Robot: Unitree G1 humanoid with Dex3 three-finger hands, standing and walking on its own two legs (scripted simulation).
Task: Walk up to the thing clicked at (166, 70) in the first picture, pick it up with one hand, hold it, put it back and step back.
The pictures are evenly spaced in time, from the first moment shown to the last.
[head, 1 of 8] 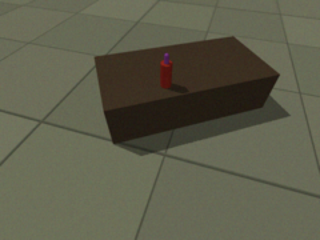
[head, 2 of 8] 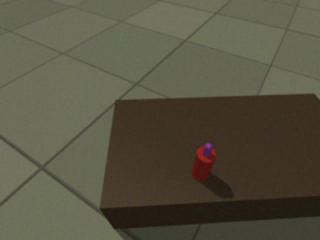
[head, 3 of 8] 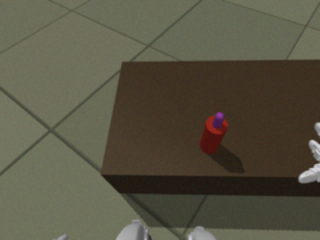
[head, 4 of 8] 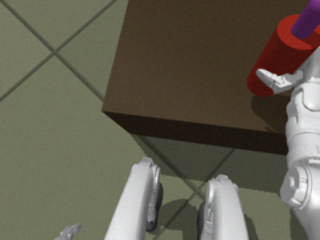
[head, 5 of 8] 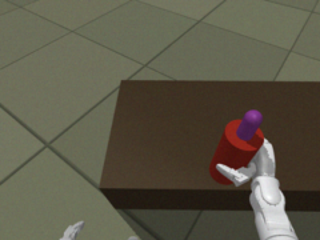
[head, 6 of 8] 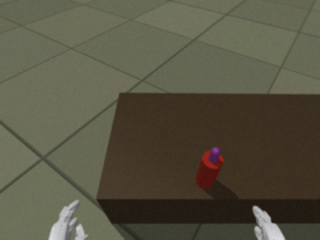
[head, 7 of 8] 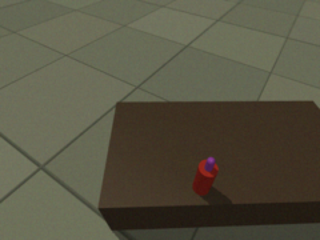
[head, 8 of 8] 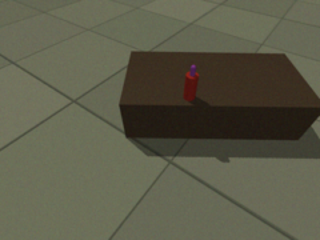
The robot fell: no
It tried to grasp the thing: yes
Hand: right
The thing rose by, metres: 0.32
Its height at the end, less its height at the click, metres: +0.00
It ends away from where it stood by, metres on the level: 0.05
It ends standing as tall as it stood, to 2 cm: yes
